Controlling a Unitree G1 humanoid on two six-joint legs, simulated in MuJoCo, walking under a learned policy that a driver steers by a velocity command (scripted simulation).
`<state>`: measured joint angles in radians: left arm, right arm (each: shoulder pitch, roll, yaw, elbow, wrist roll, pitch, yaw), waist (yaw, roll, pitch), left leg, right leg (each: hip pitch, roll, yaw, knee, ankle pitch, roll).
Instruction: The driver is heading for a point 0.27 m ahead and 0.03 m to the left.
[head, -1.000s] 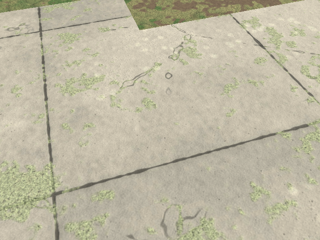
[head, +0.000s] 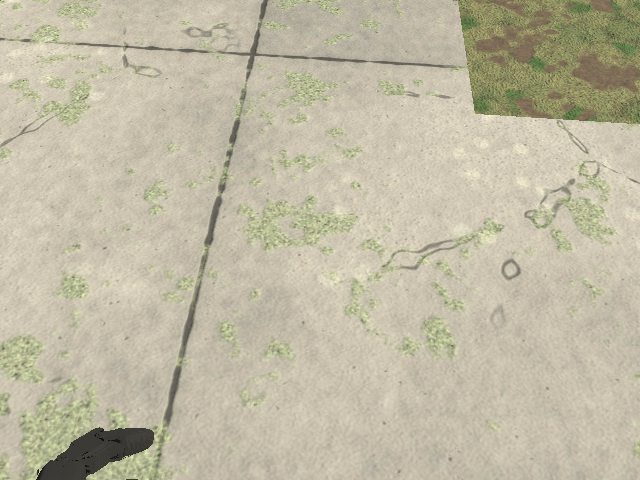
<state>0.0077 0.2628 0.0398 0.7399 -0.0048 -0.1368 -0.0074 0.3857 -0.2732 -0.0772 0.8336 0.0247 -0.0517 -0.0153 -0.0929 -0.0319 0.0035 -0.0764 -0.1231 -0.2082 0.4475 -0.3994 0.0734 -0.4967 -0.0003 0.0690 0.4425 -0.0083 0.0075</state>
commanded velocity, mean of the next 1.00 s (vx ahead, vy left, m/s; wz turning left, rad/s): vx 0.14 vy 0.00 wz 0.16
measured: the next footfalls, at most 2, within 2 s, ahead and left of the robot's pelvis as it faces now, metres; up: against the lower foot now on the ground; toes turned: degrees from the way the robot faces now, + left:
right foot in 0.02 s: +0.21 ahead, -0.13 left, +0.00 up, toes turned +5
left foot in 0.44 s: +0.27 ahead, +0.13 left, +0.00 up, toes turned +6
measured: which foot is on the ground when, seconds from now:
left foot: down 0.00-0.04, up 0.06-0.42, down 0.44-1.00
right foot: up 0.00-0.00, down 0.02-1.00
